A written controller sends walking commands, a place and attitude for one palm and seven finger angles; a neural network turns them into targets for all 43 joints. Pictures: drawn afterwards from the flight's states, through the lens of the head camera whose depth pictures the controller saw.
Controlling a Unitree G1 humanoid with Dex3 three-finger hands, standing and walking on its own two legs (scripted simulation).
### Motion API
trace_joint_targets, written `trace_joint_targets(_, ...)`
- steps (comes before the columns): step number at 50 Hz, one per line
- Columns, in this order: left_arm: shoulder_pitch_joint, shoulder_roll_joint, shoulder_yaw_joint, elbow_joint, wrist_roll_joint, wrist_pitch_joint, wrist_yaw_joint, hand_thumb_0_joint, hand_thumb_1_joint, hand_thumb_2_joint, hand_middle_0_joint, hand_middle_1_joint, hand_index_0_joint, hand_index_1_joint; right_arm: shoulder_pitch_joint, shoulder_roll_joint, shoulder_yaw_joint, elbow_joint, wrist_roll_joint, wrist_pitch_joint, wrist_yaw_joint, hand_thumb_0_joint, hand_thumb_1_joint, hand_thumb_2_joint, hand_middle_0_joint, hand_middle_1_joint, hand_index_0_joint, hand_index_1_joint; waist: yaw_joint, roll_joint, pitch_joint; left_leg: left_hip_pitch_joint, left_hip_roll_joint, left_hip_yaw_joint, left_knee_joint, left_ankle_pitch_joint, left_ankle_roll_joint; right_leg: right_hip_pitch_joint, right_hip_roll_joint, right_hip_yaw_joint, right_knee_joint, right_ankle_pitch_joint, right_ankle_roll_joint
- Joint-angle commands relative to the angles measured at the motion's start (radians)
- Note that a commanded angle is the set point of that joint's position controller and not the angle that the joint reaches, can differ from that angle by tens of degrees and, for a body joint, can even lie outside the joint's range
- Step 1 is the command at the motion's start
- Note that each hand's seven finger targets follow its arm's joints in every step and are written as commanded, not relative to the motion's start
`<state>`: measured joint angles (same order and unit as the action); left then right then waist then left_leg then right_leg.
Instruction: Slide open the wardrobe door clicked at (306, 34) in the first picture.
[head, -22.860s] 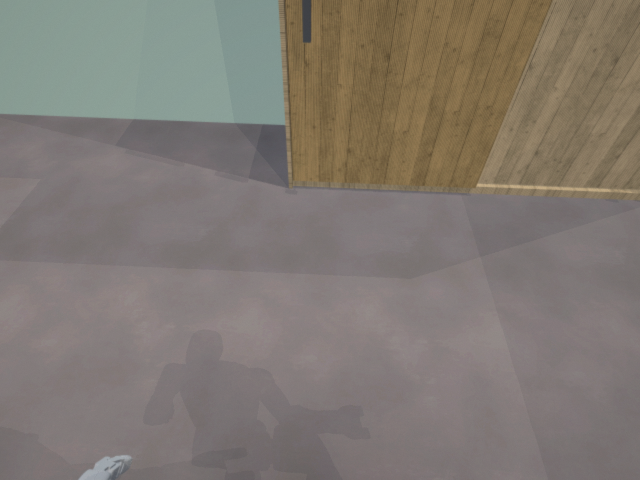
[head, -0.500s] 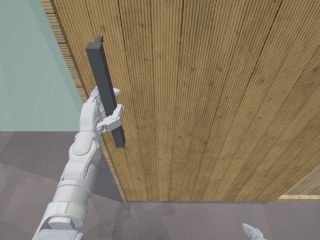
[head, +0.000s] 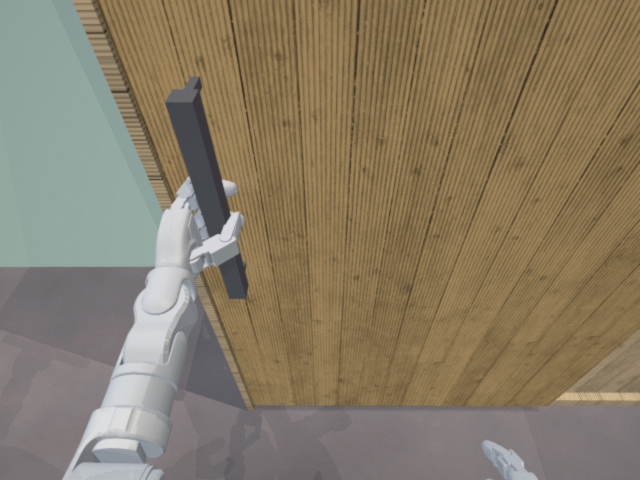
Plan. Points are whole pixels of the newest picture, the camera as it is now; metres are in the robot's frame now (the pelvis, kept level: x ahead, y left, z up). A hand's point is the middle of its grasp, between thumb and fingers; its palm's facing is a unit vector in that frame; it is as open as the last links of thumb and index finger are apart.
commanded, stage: grip the handle and tug to test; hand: left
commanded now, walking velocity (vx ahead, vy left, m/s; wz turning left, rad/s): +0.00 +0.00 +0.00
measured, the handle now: (220, 206) +0.43 +0.16 +0.12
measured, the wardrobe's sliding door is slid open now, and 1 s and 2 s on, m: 0.00 0.02 0.06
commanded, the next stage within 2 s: tug the door sideways, standing still in 0.18 s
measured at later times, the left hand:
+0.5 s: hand (229, 238) +0.38 +0.13 +0.12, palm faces +0.05 -1.00 -0.01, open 6.4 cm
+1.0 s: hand (246, 238) +0.38 +0.11 +0.12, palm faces +0.09 -1.00 -0.03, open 6.4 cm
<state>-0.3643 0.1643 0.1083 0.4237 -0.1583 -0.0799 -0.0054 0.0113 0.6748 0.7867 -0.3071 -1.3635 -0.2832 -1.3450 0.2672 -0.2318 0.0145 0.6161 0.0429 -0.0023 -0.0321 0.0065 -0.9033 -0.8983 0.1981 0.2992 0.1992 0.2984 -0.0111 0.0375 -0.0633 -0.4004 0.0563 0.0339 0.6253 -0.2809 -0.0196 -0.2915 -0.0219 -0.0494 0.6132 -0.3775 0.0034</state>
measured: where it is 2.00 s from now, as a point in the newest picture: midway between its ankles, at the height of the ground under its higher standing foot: outside the picture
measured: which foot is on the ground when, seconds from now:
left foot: down 0.00-1.00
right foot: down 0.00-1.00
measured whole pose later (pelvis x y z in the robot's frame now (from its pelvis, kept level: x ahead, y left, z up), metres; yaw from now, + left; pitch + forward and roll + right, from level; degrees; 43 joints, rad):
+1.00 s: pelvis +0.01 +0.01 +0.00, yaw +3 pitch +4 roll -1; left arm -0.38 0.07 -0.02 0.32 -0.10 0.01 0.13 0.01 0.71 0.81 -0.26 -1.39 -0.21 -1.38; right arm 0.27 -0.22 0.01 0.63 0.02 -0.01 -0.03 0.01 -0.90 -0.90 0.20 0.30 0.20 0.30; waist 0.02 0.05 -0.05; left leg -0.43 0.03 -0.01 0.67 -0.30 -0.01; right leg -0.29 -0.04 -0.09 0.63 -0.41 0.01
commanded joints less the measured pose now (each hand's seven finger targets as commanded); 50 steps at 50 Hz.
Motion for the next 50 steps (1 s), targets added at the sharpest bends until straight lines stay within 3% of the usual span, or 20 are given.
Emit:
trace_joint_targets(1, -0.254, 0.063, -0.04, -0.312, -0.005, -0.073, -0.054, 0.0, 0.9, 0.9, -0.45, -1.4, -0.45, -1.4, -0.083, -0.119, -0.049, -0.156, -0.003, -0.052, -0.004, 0.0, -0.9, -0.9, 0.2, 0.3, 0.2, 0.3, 0.005, -0.05, -0.272, 0.242, -0.047, -0.004, -0.047, 0.281, 0.051, 0.006, 0.048, -0.01, -0.07, 0.444, -0.015)
trace_joint_targets(2, -0.206, 0.078, -0.027, -0.313, -0.003, -0.071, -0.054, 0.0, 0.9, 0.9, -0.45, -1.4, -0.45, -1.4, -0.081, -0.122, -0.05, -0.161, -0.004, -0.051, -0.003, 0.0, -0.9, -0.9, 0.2, 0.3, 0.2, 0.3, 0.014, -0.067, -0.272, 0.237, -0.044, -0.006, -0.047, 0.3, 0.051, 0.027, 0.048, -0.014, -0.067, 0.456, -0.017)
trace_joint_targets(3, -0.169, 0.06, -0.038, -0.338, -0.007, -0.067, -0.058, 0.0, 0.9, 0.9, -0.45, -1.4, -0.45, -1.4, -0.089, -0.116, -0.048, -0.168, -0.002, -0.051, 0.0, 0.0, -0.9, -0.9, 0.2, 0.3, 0.2, 0.3, 0.022, -0.033, -0.277, 0.245, -0.045, 0.0, -0.047, 0.324, 0.051, 0.032, 0.046, -0.012, -0.062, 0.482, -0.018)
trace_joint_targets(9, -0.054, 0.077, -0.02, -0.437, -0.015, -0.032, -0.062, 0.0, 0.9, 0.9, -0.45, -1.4, -0.45, -1.4, -0.1, -0.114, -0.048, -0.189, -0.003, -0.047, 0.002, 0.0, -0.9, -0.9, 0.2, 0.3, 0.2, 0.3, 0.028, -0.057, -0.255, 0.248, -0.041, 0.009, -0.051, 0.378, 0.05, 0.062, 0.046, -0.013, -0.063, 0.553, -0.015)
trace_joint_targets(12, 0.002, 0.08, -0.018, -0.493, -0.012, -0.011, -0.058, 0.0, 0.9, 0.9, -0.45, -1.4, -0.45, -1.4, -0.102, -0.115, -0.05, -0.201, -0.006, -0.043, 0.002, 0.0, -0.9, -0.9, 0.2, 0.3, 0.2, 0.3, 0.034, -0.038, -0.268, 0.264, -0.039, 0.011, -0.044, 0.435, 0.049, 0.082, 0.045, -0.013, -0.057, 0.592, -0.015)
trace_joint_targets(14, 0.012, 0.062, -0.03, -0.538, -0.015, 0.005, -0.057, 0.0, 0.9, 0.9, -0.45, -1.4, -0.45, -1.4, -0.103, -0.108, -0.05, -0.203, -0.005, -0.042, 0.004, 0.0, -0.9, -0.9, 0.2, 0.3, 0.2, 0.3, 0.028, -0.042, -0.274, 0.282, -0.034, 0.012, -0.044, 0.473, 0.048, 0.078, 0.044, -0.015, -0.055, 0.621, -0.013)
trace_joint_targets(15, -0.021, 0.112, 0.016, -0.506, -0.011, 0.016, -0.053, 0.0, 0.9, 0.9, -0.45, -1.4, -0.45, -1.4, -0.093, -0.117, -0.049, -0.19, -0.007, -0.034, -0.002, 0.0, -0.9, -0.9, 0.2, 0.3, 0.2, 0.3, 0.021, -0.059, -0.257, 0.271, -0.035, 0.011, -0.043, 0.477, 0.048, 0.075, 0.045, -0.013, -0.057, 0.637, -0.013)
trace_joint_targets(17, -0.163, 0.108, -0.008, -0.498, 0.0, 0.031, -0.044, 0.0, 0.9, 0.9, -0.45, -1.4, -0.45, -1.4, -0.087, -0.121, -0.049, -0.177, -0.011, -0.023, -0.012, 0.0, -0.9, -0.9, 0.2, 0.3, 0.2, 0.3, -0.011, -0.052, -0.232, 0.278, -0.039, 0.008, -0.037, 0.46, 0.05, 0.05, 0.045, -0.011, -0.064, 0.628, -0.009)
trace_joint_targets(19, -0.221, 0.06, -0.05, -0.496, 0.005, 0.042, -0.038, 0.0, 0.9, 0.9, -0.45, -1.4, -0.45, -1.4, -0.082, -0.112, -0.05, -0.165, -0.011, -0.022, -0.015, 0.0, -0.9, -0.9, 0.2, 0.3, 0.2, 0.3, -0.027, -0.029, -0.245, 0.305, -0.035, -0.002, -0.026, 0.497, 0.047, 0.019, 0.045, -0.014, -0.058, 0.621, -0.011)
trace_joint_targets(20, -0.212, 0.043, -0.057, -0.496, 0.005, 0.048, -0.035, 0.0, 0.9, 0.9, -0.45, -1.4, -0.45, -1.4, -0.081, -0.109, -0.052, -0.164, -0.013, -0.021, -0.015, 0.0, -0.9, -0.9, 0.2, 0.3, 0.2, 0.3, -0.019, -0.009, -0.268, 0.317, -0.036, -0.005, -0.02, 0.515, 0.045, 0.015, 0.044, -0.014, -0.054, 0.62, -0.011)
trace_joint_targets(25, -0.238, -0.033, -0.139, -0.508, 0.017, 0.055, -0.021, 0.0, 0.9, 0.9, -0.45, -1.4, -0.45, -1.4, -0.083, -0.104, -0.051, -0.158, -0.02, -0.019, -0.012, 0.0, -0.9, -0.9, 0.2, 0.3, 0.2, 0.3, -0.031, -0.017, -0.315, 0.35, -0.035, -0.023, -0.009, 0.52, 0.042, 0.002, 0.041, -0.026, -0.046, 0.596, -0.012)
trace_joint_targets(27, -0.243, -0.049, -0.165, -0.492, 0.027, 0.053, -0.016, 0.0, 0.9, 0.9, -0.45, -1.4, -0.45, -1.4, -0.08, -0.107, -0.052, -0.154, -0.022, -0.018, -0.012, 0.0, -0.9, -0.9, 0.2, 0.3, 0.2, 0.3, -0.041, -0.04, -0.309, 0.35, -0.034, -0.031, -0.003, 0.516, 0.046, -0.006, 0.041, -0.028, -0.048, 0.584, -0.012)
trace_joint_targets(31, -0.286, -0.112, -0.229, -0.475, 0.03, 0.044, -0.016, 0.0, 0.9, 0.9, -0.45, -1.4, -0.45, -1.4, -0.093, -0.1, -0.046, -0.158, -0.022, -0.02, -0.011, 0.0, -0.9, -0.9, 0.2, 0.3, 0.2, 0.3, -0.047, -0.03, -0.289, 0.336, -0.038, -0.04, -0.006, 0.445, 0.045, -0.034, 0.042, -0.032, -0.047, 0.53, -0.014)
trace_joint_targets(32, -0.289, -0.111, -0.236, -0.461, 0.036, 0.042, -0.015, 0.0, 0.9, 0.9, -0.45, -1.4, -0.45, -1.4, -0.089, -0.104, -0.047, -0.155, -0.024, -0.02, -0.011, 0.0, -0.9, -0.9, 0.2, 0.3, 0.2, 0.3, -0.052, -0.054, -0.278, 0.333, -0.035, -0.044, -0.007, 0.435, 0.048, -0.036, 0.043, -0.034, -0.052, 0.519, -0.013)
trace_joint_targets(41, -0.411, -0.229, -0.346, -0.428, 0.046, 0.011, 0.007, 0.0, 0.9, 0.9, -0.45, -1.4, -0.45, -1.4, -0.092, -0.09, -0.043, -0.145, -0.024, -0.047, -0.004, 0.0, -0.9, -0.9, 0.2, 0.3, 0.2, 0.3, -0.073, -0.012, -0.263, 0.331, -0.036, -0.065, -0.007, 0.329, 0.042, -0.103, 0.046, -0.041, -0.048, 0.401, -0.018)
trace_joint_targets(46, -0.455, -0.239, -0.357, -0.395, 0.054, 0.0, 0.027, 0.0, 0.9, 0.9, -0.45, -1.4, -0.45, -1.4, -0.081, -0.093, -0.045, -0.132, -0.024, -0.063, -0.001, 0.0, -0.9, -0.9, 0.2, 0.3, 0.2, 0.3, -0.075, -0.031, -0.276, 0.327, -0.036, -0.074, -0.007, 0.299, 0.041, -0.117, 0.048, -0.043, -0.046, 0.367, -0.021)
trace_joint_targets(47, -0.45, -0.224, -0.348, -0.381, 0.056, -0.003, 0.033, 0.0, 0.9, 0.9, -0.45, -1.4, -0.45, -1.4, -0.074, -0.101, -0.047, -0.127, -0.026, -0.064, -0.002, 0.0, -0.9, -0.9, 0.2, 0.3, 0.2, 0.3, -0.073, -0.066, -0.285, 0.322, -0.035, -0.079, -0.008, 0.296, 0.043, -0.108, 0.049, -0.044, -0.048, 0.362, -0.019)
trace_joint_targets(50, -0.478, -0.261, -0.371, -0.368, 0.054, -0.006, 0.042, 0.0, 0.9, 0.9, -0.45, -1.4, -0.45, -1.4, -0.075, -0.093, -0.044, -0.121, -0.024, -0.073, 0.001, 0.0, -0.9, -0.9, 0.2, 0.3, 0.2, 0.3, -0.074, -0.038, -0.279, 0.323, -0.035, -0.076, -0.012, 0.279, 0.04, -0.123, 0.05, -0.047, -0.045, 0.344, -0.021)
